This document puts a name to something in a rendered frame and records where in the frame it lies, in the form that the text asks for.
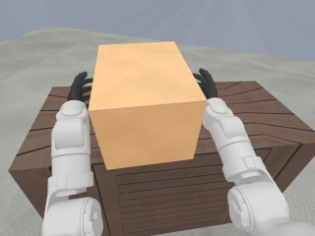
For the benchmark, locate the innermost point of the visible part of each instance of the carton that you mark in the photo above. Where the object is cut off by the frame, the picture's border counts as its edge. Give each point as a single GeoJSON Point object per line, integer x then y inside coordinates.
{"type": "Point", "coordinates": [146, 107]}

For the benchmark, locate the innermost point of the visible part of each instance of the right robot upper arm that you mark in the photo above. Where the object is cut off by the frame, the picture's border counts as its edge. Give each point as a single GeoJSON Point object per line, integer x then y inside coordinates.
{"type": "Point", "coordinates": [259, 208]}

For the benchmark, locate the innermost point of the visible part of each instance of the robot right hand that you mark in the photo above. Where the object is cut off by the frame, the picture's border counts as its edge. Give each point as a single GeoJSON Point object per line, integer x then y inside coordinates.
{"type": "Point", "coordinates": [207, 84]}

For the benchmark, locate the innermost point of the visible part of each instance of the robot right forearm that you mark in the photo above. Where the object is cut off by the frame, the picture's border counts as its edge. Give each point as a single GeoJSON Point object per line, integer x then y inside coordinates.
{"type": "Point", "coordinates": [240, 163]}

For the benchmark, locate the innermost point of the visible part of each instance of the left robot upper arm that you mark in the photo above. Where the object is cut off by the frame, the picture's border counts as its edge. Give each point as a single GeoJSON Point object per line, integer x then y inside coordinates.
{"type": "Point", "coordinates": [76, 217]}

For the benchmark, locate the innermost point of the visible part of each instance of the robot left hand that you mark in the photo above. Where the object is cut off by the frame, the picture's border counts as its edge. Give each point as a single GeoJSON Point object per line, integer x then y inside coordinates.
{"type": "Point", "coordinates": [76, 92]}

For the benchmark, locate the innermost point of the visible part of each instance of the robot left forearm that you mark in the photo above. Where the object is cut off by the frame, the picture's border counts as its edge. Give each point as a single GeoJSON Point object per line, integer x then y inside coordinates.
{"type": "Point", "coordinates": [70, 152]}

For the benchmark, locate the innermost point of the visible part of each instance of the pedestal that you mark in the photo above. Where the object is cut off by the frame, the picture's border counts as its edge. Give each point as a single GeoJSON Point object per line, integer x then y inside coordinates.
{"type": "Point", "coordinates": [153, 199]}

